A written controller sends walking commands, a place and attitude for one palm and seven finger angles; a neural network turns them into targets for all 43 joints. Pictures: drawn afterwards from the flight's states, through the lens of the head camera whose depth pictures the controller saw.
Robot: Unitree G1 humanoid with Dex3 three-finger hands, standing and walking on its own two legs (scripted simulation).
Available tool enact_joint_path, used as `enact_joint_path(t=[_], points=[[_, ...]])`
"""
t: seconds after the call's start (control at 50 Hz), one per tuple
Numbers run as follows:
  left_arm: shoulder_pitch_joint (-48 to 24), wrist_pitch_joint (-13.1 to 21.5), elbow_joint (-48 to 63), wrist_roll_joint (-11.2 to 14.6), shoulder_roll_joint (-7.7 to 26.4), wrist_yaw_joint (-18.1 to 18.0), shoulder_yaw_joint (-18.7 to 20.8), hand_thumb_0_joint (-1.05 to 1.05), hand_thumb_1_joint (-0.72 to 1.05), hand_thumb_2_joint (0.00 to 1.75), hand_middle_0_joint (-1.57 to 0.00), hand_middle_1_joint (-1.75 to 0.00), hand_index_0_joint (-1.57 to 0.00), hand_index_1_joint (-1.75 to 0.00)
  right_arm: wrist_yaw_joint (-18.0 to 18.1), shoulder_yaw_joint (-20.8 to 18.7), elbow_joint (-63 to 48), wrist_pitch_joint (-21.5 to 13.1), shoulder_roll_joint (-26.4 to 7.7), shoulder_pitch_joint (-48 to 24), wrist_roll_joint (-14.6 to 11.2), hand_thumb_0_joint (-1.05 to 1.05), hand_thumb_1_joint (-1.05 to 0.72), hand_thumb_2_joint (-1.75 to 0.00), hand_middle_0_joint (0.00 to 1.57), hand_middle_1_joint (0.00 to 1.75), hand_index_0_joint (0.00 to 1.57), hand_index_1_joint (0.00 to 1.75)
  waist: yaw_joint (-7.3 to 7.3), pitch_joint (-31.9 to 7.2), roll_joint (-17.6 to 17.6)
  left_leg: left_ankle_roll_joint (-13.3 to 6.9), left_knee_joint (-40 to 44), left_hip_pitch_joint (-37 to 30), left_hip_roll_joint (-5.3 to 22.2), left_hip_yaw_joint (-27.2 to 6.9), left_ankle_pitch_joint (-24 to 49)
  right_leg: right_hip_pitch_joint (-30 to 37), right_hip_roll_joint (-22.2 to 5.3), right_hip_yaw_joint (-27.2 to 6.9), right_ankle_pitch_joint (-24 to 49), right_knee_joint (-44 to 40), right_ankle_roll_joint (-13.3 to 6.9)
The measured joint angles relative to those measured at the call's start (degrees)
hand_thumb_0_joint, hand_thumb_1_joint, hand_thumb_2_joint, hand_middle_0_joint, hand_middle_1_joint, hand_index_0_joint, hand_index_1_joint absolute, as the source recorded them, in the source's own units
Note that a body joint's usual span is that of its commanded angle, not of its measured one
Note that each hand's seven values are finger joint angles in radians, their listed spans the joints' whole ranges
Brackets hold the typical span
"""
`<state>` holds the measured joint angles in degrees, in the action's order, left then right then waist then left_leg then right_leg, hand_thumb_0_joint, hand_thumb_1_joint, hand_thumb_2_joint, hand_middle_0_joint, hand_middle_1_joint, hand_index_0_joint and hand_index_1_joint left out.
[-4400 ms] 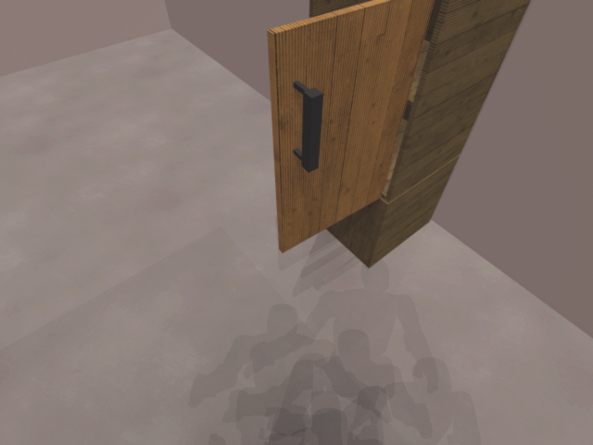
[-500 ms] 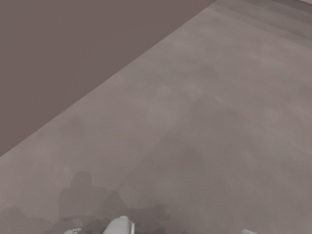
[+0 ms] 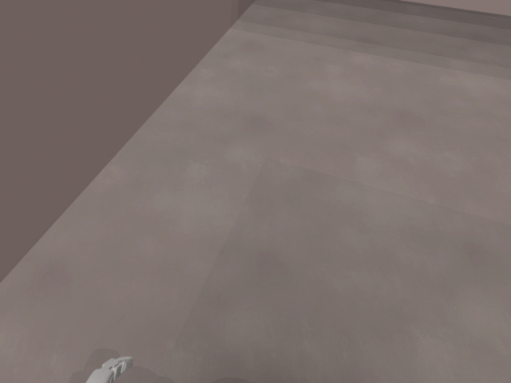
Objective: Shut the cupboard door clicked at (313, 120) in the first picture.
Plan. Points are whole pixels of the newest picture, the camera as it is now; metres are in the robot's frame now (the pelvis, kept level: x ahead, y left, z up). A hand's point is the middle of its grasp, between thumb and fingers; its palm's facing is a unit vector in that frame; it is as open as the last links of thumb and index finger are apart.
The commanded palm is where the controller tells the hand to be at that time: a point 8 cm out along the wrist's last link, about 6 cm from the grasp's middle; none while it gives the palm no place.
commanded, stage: walk around to get in front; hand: left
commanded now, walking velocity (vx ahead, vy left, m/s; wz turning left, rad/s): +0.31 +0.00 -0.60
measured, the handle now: out of the picture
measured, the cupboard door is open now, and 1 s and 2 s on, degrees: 86 86 86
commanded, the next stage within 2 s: walk to a spot facing it in 1.12 s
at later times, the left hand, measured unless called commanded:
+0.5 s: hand (158, 326) +0.24 +0.21 -0.17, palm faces -0.22 -0.96 -0.18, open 7.4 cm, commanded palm none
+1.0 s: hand (270, 201) +0.52 -0.01 -0.14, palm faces -0.48 -0.86 -0.20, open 7.2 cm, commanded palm none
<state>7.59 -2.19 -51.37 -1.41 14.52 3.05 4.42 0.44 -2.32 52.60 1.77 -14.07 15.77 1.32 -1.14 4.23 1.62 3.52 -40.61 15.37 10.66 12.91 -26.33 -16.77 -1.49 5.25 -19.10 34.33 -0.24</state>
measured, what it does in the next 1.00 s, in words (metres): walks ahead, turning right: left foot, then right foot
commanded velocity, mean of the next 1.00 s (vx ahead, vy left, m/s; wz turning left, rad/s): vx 0.35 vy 0.00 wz -0.42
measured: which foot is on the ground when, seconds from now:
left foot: up 0.00-0.36, down 0.38-0.80, up 0.82-1.00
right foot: down 0.00-0.38, up 0.40-0.78, down 0.80-1.00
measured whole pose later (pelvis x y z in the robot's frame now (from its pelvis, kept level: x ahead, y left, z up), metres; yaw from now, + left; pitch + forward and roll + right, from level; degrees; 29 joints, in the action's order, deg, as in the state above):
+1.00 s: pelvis +0.34 -0.12 +0.02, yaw -29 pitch +1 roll +1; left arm 8.8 3.5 -55.7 -0.2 10.4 0.2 3.5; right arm -0.4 -2.2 58.1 -0.3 -11.3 15.4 1.3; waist -3.4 4.5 -0.4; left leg 3.9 -60.0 29.7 8.3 4.4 -18.1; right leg -13.0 1.3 5.6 -13.3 24.7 -4.3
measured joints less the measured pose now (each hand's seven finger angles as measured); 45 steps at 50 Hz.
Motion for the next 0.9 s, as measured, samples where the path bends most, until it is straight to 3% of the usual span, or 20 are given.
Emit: enact_joint_path(t=[0.04, 0.08, 0.12, 0.24, 0.36, 0.38, 0.44, 0.48, 0.52, 0.62, 0.74, 0.8, 0.86, 0.9], points=[[0.50, 1.35, -0.27, 0.37, -0.98, -0.84, -0.40, 0.01, 0.91, 0.90, -0.19, -0.30, -0.20, -0.30, -0.22, -0.37, 1.45, 1.48, -1.11, -0.51, -0.23, 0.00, -0.90, -0.90, 0.21, 0.30, 0.20, 0.30, -0.03, 0.32, 0.92, 0.07, -12.28, 4.74, -1.84, -5.34, -5.05, 0.27, 0.60, -0.42, -0.32, 1.71, -1.21], [2.13, 2.12, -0.50, 0.58, -1.82, -1.62, -0.61, 0.01, 0.91, 0.90, -0.20, -0.30, -0.20, -0.30, -0.65, -0.71, 2.22, 2.02, -1.59, -1.24, -0.26, 0.01, -0.91, -0.90, 0.20, 0.30, 0.20, 0.30, 0.36, 0.09, 0.91, 0.36, -20.10, 9.18, -3.36, -8.05, -2.34, 2.20, 1.07, -1.37, -0.70, -0.71, -1.53], [4.16, 2.70, -1.19, 0.63, -2.28, -2.05, -0.73, 0.00, 0.91, 0.90, -0.20, -0.30, -0.20, -0.30, -1.16, -0.96, 2.00, 1.85, -1.51, -2.56, -0.07, 0.01, -0.91, -0.90, 0.20, 0.30, 0.20, 0.30, 0.70, -0.10, 0.11, 0.99, -21.95, 12.48, -4.02, -9.02, 2.08, 4.25, 1.39, -3.02, 0.68, -4.59, -1.38], [8.87, 3.67, -4.67, 0.42, -2.98, -1.59, -1.20, 0.01, 0.91, 0.90, -0.20, -0.30, -0.21, -0.30, -1.80, -1.09, -0.96, -0.50, -0.03, -6.93, -0.27, 0.01, -0.91, -0.90, 0.20, 0.30, 0.20, 0.30, 1.61, 0.16, -2.53, 1.93, -10.68, 15.55, -5.16, -10.33, 9.03, 8.94, 1.70, -8.06, 2.67, -11.88, -1.29], [12.08, 3.26, -6.91, 0.30, -2.80, -1.36, -0.53, 0.01, 0.90, 0.90, -0.20, -0.30, -0.21, -0.30, -1.49, -0.11, -2.29, -2.99, 1.28, -9.20, -0.47, 0.01, -0.91, -0.90, 0.20, 0.30, 0.20, 0.30, 3.63, -0.39, -4.00, 0.63, 6.96, 8.83, -7.79, -9.16, 11.17, 11.62, 1.78, -11.97, -3.26, -8.19, 0.40], [12.84, 3.08, -7.04, 0.51, -2.91, -1.31, -0.33, 0.01, 0.90, 0.90, -0.20, -0.30, -0.21, -0.30, -1.29, 0.24, -2.79, -3.91, 1.02, -9.13, -0.21, 0.01, -0.91, -0.90, 0.20, 0.30, 0.20, 0.30, 3.66, -0.98, -3.26, -0.53, 9.78, 7.17, -7.31, -9.41, 12.67, 10.15, 2.65, -11.95, -5.32, -3.87, 0.26], [11.33, 1.84, -7.84, 0.61, -1.46, -1.18, 0.21, 0.01, 0.91, 0.90, -0.20, -0.30, -0.21, -0.30, -0.48, 1.07, -3.16, -5.29, 2.53, -8.71, 0.61, 0.00, -0.91, -0.90, 0.20, 0.30, 0.20, 0.30, 3.14, -0.35, -4.64, -3.53, 4.90, 6.41, -6.67, -7.12, 12.51, 0.86, 2.50, -9.29, -9.55, 21.40, -0.47], [9.35, 1.56, -7.51, 0.09, -0.48, -0.82, 0.80, 0.01, 0.91, 0.90, -0.20, -0.30, -0.20, -0.30, -0.30, 1.43, -2.93, -5.37, 3.58, -6.70, 0.77, 0.00, -0.91, -0.90, 0.20, 0.30, 0.20, 0.30, 2.72, -0.52, -5.24, -3.59, 6.35, 3.92, -6.21, -5.88, 10.90, -5.26, 1.29, -6.34, -6.20, 31.90, -0.36], [6.80, 1.39, -6.26, -0.26, 0.08, -0.27, 1.20, 0.01, 0.91, 0.90, -0.20, -0.30, -0.20, -0.30, 0.02, 1.60, -1.79, -5.39, 4.22, -4.43, 0.66, 0.00, -0.91, -0.90, 0.20, 0.30, 0.20, 0.30, 2.57, -0.44, -5.24, -2.90, 9.85, 0.99, -5.86, -4.86, 11.39, -10.17, -0.36, -4.19, -1.71, 35.23, 0.24], [1.41, 1.52, -2.76, -0.32, -0.28, 0.52, 0.90, 0.01, 0.91, 0.90, -0.19, -0.30, -0.20, -0.30, 0.12, 1.34, 2.19, -5.02, 4.09, 1.23, 0.51, 0.00, -0.91, -0.90, 0.20, 0.30, 0.20, 0.30, 1.46, -0.30, -3.17, -2.49, 17.02, -5.84, -4.80, -1.79, 11.49, -16.11, -3.19, -1.88, 3.86, 24.83, 1.17], [-3.83, 1.49, -1.30, -0.34, -0.57, 0.65, 0.25, 0.01, 0.91, 0.90, -0.19, -0.30, -0.20, -0.30, -0.38, 0.46, 5.53, -3.93, 2.60, 7.17, 0.87, 0.00, -0.91, -0.90, 0.20, 0.30, 0.20, 0.30, -2.07, 0.17, -1.62, 0.07, 17.67, -12.19, -3.62, 2.46, 6.56, -13.69, -3.23, 0.49, 5.73, 7.35, 0.22], [-5.54, 3.00, -0.48, -0.43, -0.37, 0.57, -0.22, 0.01, 0.91, 0.90, -0.19, -0.30, -0.20, -0.30, -0.60, 0.55, 7.10, -3.27, 2.10, 10.17, 0.53, 0.00, -0.91, -0.90, 0.20, 0.30, 0.20, 0.30, -2.99, 0.30, -1.33, 1.51, 9.82, -12.20, -1.54, 3.06, 1.13, -8.27, -1.57, 1.88, 6.35, 0.31, -2.28], [-5.76, 5.33, -0.28, 0.40, -1.42, -0.86, -0.51, 0.00, 0.91, 0.90, -0.19, -0.30, -0.20, -0.30, -0.86, 0.61, 8.87, -1.55, 1.64, 7.98, -0.53, 0.01, -0.91, -0.90, 0.20, 0.30, 0.20, 0.30, -2.92, 2.00, -0.75, -0.12, -17.29, -1.71, -2.08, -4.99, -2.19, -7.15, -0.13, 1.82, 4.08, 3.99, -3.99], [-4.29, 5.41, -0.92, 0.86, -2.40, -1.60, -1.02, 0.00, 0.91, 0.90, -0.19, -0.30, -0.20, -0.30, -0.75, 0.35, 8.76, -1.32, 1.58, 5.57, -0.60, 0.01, -0.91, -0.90, 0.20, 0.30, 0.20, 0.30, -2.95, 2.14, -0.54, -0.30, -25.91, 4.81, -2.66, -7.58, 1.33, -3.87, 0.93, 1.76, 3.76, 0.81, -3.61]])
